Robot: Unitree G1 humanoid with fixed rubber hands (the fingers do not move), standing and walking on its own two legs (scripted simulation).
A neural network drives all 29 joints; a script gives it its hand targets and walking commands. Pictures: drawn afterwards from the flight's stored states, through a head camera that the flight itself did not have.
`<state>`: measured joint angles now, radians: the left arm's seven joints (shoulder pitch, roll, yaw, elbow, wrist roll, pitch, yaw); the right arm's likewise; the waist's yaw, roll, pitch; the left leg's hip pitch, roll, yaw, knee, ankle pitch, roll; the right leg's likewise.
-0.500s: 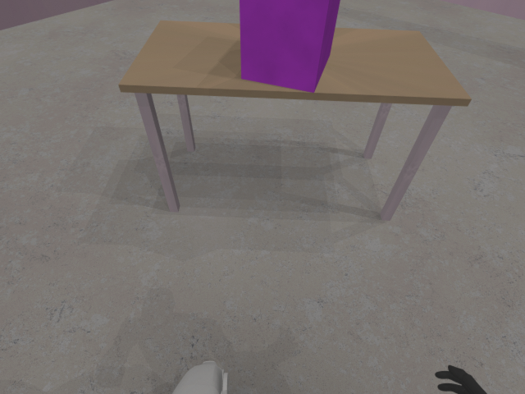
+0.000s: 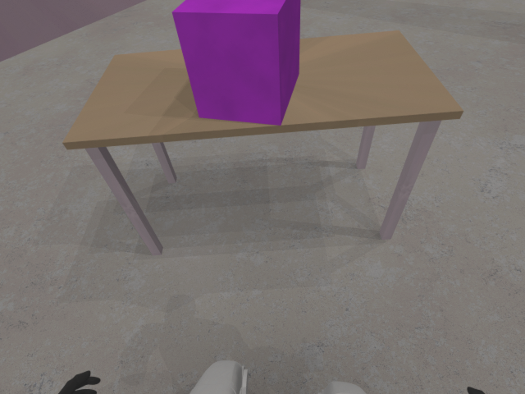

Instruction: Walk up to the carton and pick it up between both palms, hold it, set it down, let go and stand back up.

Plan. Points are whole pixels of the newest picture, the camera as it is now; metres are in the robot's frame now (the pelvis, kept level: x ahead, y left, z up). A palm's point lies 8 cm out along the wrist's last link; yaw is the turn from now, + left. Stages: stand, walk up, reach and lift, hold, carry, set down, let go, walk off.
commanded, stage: walk up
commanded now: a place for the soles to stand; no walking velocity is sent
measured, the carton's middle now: (247, 48) +0.95 +0.05 +0.08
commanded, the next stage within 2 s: none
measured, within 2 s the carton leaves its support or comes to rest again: neither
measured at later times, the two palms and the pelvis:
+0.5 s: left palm (97, 302) +0.29 +0.32 -0.06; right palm (456, 294) +0.28 -0.31 -0.06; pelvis +0.20 +0.00 +0.01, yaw +0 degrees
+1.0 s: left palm (94, 252) +0.40 +0.37 -0.07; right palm (388, 205) +0.51 -0.27 -0.09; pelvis +0.36 +0.04 -0.01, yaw +4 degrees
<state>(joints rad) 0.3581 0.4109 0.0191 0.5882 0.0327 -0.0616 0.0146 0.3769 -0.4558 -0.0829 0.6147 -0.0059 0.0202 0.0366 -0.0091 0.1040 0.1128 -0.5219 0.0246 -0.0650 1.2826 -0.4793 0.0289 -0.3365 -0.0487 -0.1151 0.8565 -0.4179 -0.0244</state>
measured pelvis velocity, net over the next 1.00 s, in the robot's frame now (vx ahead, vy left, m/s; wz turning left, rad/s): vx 0.36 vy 0.04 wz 0.08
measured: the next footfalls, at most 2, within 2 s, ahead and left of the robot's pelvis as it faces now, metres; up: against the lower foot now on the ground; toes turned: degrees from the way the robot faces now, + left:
left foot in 0.22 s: +0.28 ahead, +0.17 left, +0.00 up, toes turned +7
right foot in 0.54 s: +0.44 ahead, -0.09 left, +0.00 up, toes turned -2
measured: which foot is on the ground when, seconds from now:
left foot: up 0.00-0.20, down 0.22-0.54, up 0.56-0.90, down 0.92-1.00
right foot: down 0.00-0.24, up 0.26-0.52, down 0.54-1.00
